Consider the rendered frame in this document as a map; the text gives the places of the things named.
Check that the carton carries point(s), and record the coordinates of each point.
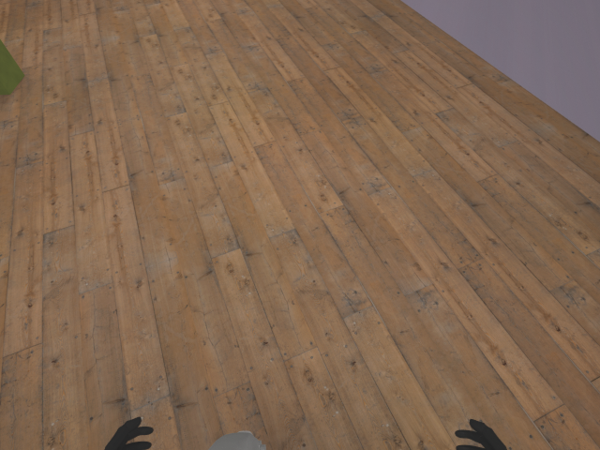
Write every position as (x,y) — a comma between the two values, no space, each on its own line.
(10,73)

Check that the robot right hand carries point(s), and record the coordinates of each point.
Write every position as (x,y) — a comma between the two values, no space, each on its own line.
(484,435)

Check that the robot left hand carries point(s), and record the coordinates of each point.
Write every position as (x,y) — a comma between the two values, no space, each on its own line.
(127,432)

